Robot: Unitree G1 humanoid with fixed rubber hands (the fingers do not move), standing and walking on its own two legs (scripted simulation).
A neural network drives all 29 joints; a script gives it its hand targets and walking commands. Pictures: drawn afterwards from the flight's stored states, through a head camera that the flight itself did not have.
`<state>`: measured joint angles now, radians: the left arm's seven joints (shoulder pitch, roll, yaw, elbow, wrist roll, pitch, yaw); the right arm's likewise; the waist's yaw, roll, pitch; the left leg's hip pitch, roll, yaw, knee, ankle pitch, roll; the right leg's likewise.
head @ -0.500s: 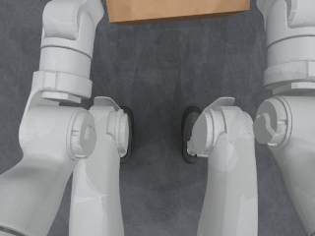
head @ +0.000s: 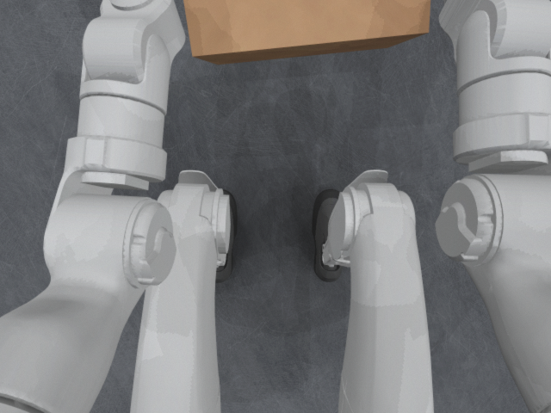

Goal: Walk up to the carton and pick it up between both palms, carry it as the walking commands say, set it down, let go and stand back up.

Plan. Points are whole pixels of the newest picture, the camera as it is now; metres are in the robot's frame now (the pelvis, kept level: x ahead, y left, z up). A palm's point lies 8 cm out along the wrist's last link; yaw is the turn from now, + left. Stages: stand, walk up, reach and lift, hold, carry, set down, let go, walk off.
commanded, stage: reach and lift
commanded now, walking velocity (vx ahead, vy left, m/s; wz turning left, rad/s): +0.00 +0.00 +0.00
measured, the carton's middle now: out of the picture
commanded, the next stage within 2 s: none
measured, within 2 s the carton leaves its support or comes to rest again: neither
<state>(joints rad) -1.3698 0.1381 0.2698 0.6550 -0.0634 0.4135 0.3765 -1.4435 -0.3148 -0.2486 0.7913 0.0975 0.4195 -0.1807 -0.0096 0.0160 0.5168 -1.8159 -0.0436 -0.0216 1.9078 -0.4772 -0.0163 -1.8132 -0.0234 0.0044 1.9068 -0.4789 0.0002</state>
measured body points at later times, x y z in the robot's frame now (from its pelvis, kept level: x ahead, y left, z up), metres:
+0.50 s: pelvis +0.00 +0.00 +0.06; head +0.32 -0.01 +0.37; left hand +0.54 +0.13 -0.02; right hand +0.55 -0.19 -0.01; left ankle +0.16 +0.12 -0.43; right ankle +0.16 -0.12 -0.43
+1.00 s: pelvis +0.07 +0.00 +0.14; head +0.20 -0.01 +0.57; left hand +0.52 +0.14 +0.14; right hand +0.52 -0.19 +0.14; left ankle +0.16 +0.12 -0.43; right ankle +0.16 -0.12 -0.43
